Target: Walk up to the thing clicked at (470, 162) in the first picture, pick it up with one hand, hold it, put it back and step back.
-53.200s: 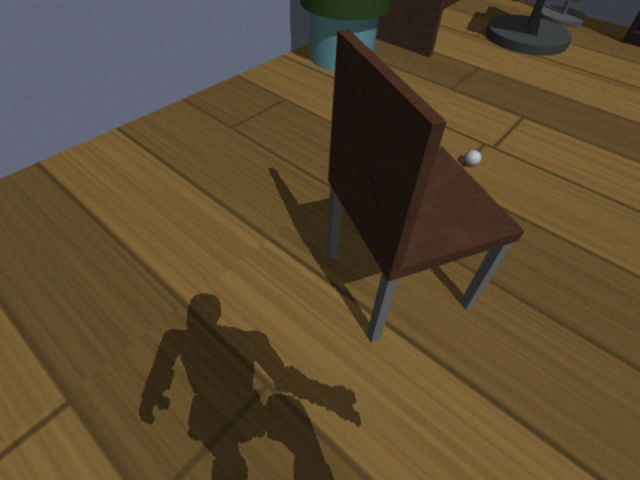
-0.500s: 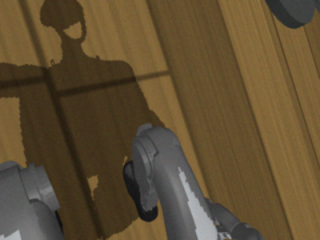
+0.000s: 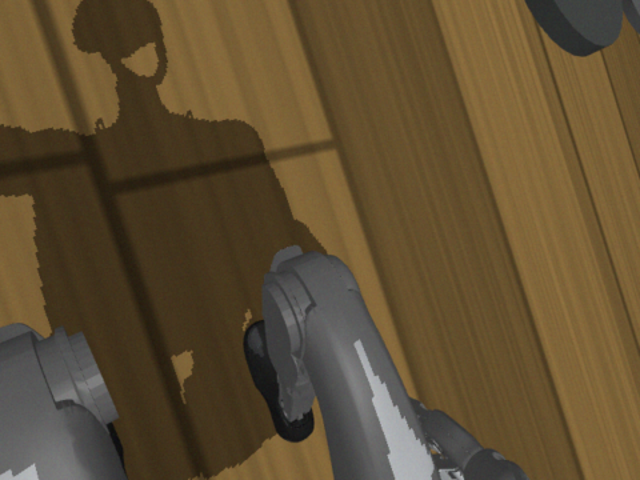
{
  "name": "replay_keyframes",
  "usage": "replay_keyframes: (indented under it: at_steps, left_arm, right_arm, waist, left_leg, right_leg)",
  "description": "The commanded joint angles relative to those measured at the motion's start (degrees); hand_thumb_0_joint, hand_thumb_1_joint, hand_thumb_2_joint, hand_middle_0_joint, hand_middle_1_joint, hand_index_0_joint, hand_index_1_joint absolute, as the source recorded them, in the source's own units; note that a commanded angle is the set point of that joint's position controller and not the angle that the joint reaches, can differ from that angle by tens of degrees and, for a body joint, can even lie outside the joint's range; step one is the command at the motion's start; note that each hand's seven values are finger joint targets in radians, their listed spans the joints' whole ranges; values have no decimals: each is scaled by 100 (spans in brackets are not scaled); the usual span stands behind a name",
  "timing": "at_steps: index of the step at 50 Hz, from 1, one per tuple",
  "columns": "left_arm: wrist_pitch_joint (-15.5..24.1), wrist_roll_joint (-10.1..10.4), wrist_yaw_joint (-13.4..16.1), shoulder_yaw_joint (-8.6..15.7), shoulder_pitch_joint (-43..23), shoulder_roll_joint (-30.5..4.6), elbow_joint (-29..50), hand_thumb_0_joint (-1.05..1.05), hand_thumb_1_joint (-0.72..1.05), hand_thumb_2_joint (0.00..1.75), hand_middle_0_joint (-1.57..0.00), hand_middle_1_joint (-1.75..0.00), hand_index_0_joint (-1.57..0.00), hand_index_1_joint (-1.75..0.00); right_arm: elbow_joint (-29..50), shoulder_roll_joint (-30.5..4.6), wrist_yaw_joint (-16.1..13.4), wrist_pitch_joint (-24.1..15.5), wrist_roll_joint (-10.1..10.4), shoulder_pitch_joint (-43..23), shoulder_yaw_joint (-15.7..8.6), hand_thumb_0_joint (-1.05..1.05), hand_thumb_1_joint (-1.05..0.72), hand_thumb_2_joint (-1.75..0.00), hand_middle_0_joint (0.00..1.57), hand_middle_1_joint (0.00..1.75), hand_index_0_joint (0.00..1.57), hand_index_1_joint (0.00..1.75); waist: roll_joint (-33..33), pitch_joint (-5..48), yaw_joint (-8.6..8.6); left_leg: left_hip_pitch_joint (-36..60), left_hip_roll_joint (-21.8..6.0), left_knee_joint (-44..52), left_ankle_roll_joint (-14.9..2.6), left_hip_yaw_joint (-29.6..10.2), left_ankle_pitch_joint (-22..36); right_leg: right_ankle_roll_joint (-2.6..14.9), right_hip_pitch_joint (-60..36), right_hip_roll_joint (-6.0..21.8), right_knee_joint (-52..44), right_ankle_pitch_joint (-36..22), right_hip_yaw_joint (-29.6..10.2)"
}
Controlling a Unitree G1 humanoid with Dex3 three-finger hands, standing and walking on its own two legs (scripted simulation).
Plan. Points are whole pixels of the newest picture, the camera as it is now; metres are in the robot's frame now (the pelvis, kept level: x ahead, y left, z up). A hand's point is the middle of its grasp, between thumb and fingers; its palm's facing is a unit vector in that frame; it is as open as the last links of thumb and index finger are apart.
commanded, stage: open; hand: left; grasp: from above
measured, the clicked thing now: out of the picture +0.45 +0.34 -0.26
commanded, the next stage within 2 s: withdraw in 0.02 s
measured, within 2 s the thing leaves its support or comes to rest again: neither
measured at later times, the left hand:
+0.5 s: hand out of the picture +0.46 +0.36 -0.13, palm faces -0.28 -0.08 -0.96, open 14.1 cm
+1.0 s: hand out of the picture +0.41 +0.35 -0.12, palm faces -0.47 -0.11 -0.87, open 14.1 cm
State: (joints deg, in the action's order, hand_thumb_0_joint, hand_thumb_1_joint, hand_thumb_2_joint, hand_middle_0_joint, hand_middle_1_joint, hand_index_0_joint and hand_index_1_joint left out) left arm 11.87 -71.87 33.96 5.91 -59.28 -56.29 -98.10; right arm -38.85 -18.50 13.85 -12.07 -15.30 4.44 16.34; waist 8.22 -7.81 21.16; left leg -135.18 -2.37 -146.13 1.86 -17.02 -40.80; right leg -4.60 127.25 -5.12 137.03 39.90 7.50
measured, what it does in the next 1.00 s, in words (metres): stands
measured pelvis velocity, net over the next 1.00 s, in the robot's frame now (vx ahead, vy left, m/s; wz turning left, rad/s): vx -0.02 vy -0.01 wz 0.12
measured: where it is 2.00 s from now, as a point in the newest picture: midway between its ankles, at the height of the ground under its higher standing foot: (206, 444)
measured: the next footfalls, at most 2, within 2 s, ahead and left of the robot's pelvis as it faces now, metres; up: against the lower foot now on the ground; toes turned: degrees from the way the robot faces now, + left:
none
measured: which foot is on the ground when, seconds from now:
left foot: down 0.00-1.00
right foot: down 0.00-1.00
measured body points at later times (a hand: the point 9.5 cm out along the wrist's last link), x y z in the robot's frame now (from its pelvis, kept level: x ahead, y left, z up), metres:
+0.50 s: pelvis +0.01 +0.00 +0.02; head +0.23 +0.11 +0.39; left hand +0.47 +0.36 -0.08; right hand +0.10 -0.25 -0.08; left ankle +0.06 +0.14 -0.27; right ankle +0.11 -0.13 -0.27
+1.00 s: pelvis -0.02 -0.01 +0.04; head +0.19 +0.10 +0.42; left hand +0.43 +0.35 -0.07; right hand +0.08 -0.29 -0.04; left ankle +0.06 +0.14 -0.27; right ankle +0.11 -0.13 -0.27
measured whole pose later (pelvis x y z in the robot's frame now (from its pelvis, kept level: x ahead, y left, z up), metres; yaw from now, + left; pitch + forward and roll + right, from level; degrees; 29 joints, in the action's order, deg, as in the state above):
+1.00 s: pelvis -0.02 -0.01 +0.04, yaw +7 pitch +31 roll -9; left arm 14.1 -71.6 15.3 0.5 -58.0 -46.7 -82.7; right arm -38.7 -18.8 6.0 0.8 -7.5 8.8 7.1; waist 2.9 1.5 15.2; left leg -131.9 -1.2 -134.9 2.0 -10.8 -34.4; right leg -2.5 125.5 -1.8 130.8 36.8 3.8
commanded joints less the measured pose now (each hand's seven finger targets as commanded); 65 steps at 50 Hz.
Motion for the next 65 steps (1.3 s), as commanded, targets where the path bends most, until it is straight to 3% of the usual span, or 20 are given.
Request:
replay_keyframes:
  at_steps: [1,3,4,8,9,11,14,18,21,29,34,37,40,47,51,55,56,60,61,65]
  left_arm:
    - [20,95,181,-42,-1530,-1102,688,0,-50,96,-6,-103,-7,-102]
    - [9,102,230,189,-1455,-1383,741,0,-49,96,-6,-104,-8,-102]
    - [19,73,204,-15,-1534,-1143,878,0,-50,96,-6,-104,-8,-102]
    - [-26,67,219,40,-1439,-1201,648,0,-51,97,-6,-102,-8,-100]
    - [11,51,229,35,-1734,-1259,1287,0,-51,97,-6,-102,-8,-100]
    - [-47,38,248,220,-1395,-1398,1302,0,-53,98,-6,-102,-7,-100]
    - [-140,91,172,268,-1426,-1248,2106,0,-51,97,-6,-101,-8,-100]
    - [-487,282,-98,451,-1033,-1037,2921,0,-54,98,-6,-100,-7,-99]
    - [-787,461,-506,284,-918,-666,3241,0,-54,99,-6,-99,-6,-99]
    - [-964,1015,-2202,-699,-1006,608,3201,0,-55,102,-7,-102,-6,-103]
    - [-655,1114,-2838,-747,-989,448,3400,0,-53,103,-7,-101,-6,-102]
    - [-385,1005,-2765,-586,-1048,229,3306,0,-52,102,-7,-101,-7,-101]
    - [-62,681,-2466,-374,-1425,-140,3362,0,-52,101,-8,-100,-7,-101]
    - [235,74,-1575,-296,-1944,-378,2207,0,-52,100,-7,-99,-7,-99]
    - [245,-119,-1232,-47,-2501,-935,2367,0,-52,99,-7,-100,-8,-99]
    - [110,-69,-1065,-72,-2500,-773,2357,0,-51,98,-8,-100,-8,-99]
    - [85,-59,-1052,12,-2680,-914,2667,0,-51,98,-8,-100,-8,-99]
    - [-221,169,-1151,-30,-2068,-575,2885,0,-40,93,-18,-91,-19,-89]
    - [-316,269,-1213,-60,-1778,-417,2980,0,-46,94,-10,-98,-12,-96]
    - [-638,668,-1504,23,-1514,-292,3425,0,-15,90,-24,-66,-22,-65]
  right_arm:
    - [34,-1869,-69,-24,11,935,-540,0,-89,-90,20,30,20,30]
    - [-13,-1910,-95,3,18,1009,-558,0,-89,-90,20,30,20,30]
    - [67,-1834,-73,-10,8,948,-523,0,-89,-90,20,30,20,30]
    - [34,-1893,-88,-7,27,911,-567,0,-90,-90,20,30,20,30]
    - [55,-1868,-78,-14,23,956,-571,0,-90,-90,20,30,20,30]
    - [20,-1832,-66,-4,49,949,-605,0,-91,-90,20,30,20,30]
    - [-62,-1734,5,21,83,1066,-753,0,-90,-90,20,30,20,30]
    - [-29,-1651,81,199,295,1057,-1114,0,-90,-90,20,30,20,30]
    - [-20,-1526,115,410,519,1130,-1321,0,-90,-90,20,30,20,30]
    - [80,-1390,-157,948,915,1529,-1703,0,-90,-90,20,30,20,30]
    - [278,-1260,-558,1173,1007,1488,-1676,0,-90,-90,20,30,20,30]
    - [302,-1216,-745,1217,1017,1451,-1578,0,-89,-90,20,30,20,30]
    - [311,-1193,-847,1256,986,1336,-1454,0,-90,-90,20,30,20,30]
    - [158,-1213,-855,1240,747,1240,-1255,0,-90,-90,20,30,20,30]
    - [99,-1290,-851,1190,592,1376,-1202,0,-90,-90,20,30,20,30]
    - [52,-1310,-836,1083,517,1429,-1245,0,-90,-90,20,30,20,30]
    - [-1,-1345,-837,1067,544,1506,-1269,0,-90,-90,20,30,20,30]
    - [3,-1333,-768,1013,652,1657,-1416,0,-88,-89,20,30,20,30]
    - [46,-1303,-749,1010,687,1754,-1454,0,-89,-89,20,30,20,30]
    - [16,-1250,-714,1112,841,1901,-1603,0,-88,-90,20,30,20,30]
  waist:
    - [-3069,3512,200]
    - [-3135,3643,111]
    - [-3319,3671,92]
    - [-3148,3659,157]
    - [-3465,3931,69]
    - [-3492,4193,-69]
    - [-4000,4611,-225]
    - [-4323,5236,-667]
    - [-4007,5345,-801]
    - [-2078,4227,-475]
    - [-1303,4010,-599]
    - [-1355,4011,-729]
    - [-1797,4194,-816]
    - [-2478,4045,-554]
    - [-2972,4637,-540]
    - [-3232,4742,-391]
    - [-3337,5017,-453]
    - [-3555,5405,-651]
    - [-3468,5532,-696]
    - [-3237,5878,-861]
  left_leg:
    - [2875,-147,1434,-179,805,1251]
    - [2897,-136,1488,-169,814,1261]
    - [2991,-129,1513,-143,815,1298]
    - [3017,-147,1511,-145,776,1187]
    - [3195,-141,1512,-129,809,1377]
    - [3291,-150,1464,-129,824,1563]
    - [3613,-120,1586,-73,923,1828]
    - [3821,-70,1805,-50,1054,1994]
    - [3650,-18,1936,-120,1156,1943]
    - [2789,90,2530,-329,1158,733]
    - [2529,165,2556,-358,1316,701]
    - [2607,194,2565,-351,1359,729]
    - [2859,187,2580,-307,1332,775]
    - [2969,184,2476,-266,1313,490]
    - [3334,181,2328,-216,1331,671]
    - [3515,144,2284,-185,1280,683]
    - [3548,154,2263,-200,1325,754]
    - [3886,147,2457,-174,1317,1138]
    - [4010,146,2540,-173,1300,1280]
    - [4238,142,2651,-212,1324,1792]
  right_leg:
    - [520,-1854,-186,-1167,-1656,833]
    - [533,-1952,-168,-1178,-1649,830]
    - [564,-1883,-157,-1116,-1646,829]
    - [555,-1821,-164,-1113,-1576,858]
    - [556,-1909,-165,-1108,-1728,829]
    - [563,-2006,-152,-1060,-1896,802]
    - [594,-1962,-133,-1031,-2080,772]
    - [651,-1844,-86,-1086,-2104,626]
    - [651,-1777,-63,-1261,-2057,488]
    - [665,-2074,-14,-2242,-881,169]
    - [671,-2553,55,-2616,-614,-76]
    - [665,-2379,119,-2584,-681,-36]
    - [709,-2028,138,-2338,-736,40]
    - [709,-1410,133,-1989,-487,102]
    - [704,-1602,157,-1831,-637,105]
    - [707,-1392,152,-1681,-713,208]
    - [690,-1433,167,-1688,-849,232]
    - [700,-1480,203,-1641,-1291,318]
    - [693,-1608,197,-1704,-1406,341]
    - [674,-1907,184,-1839,-1772,266]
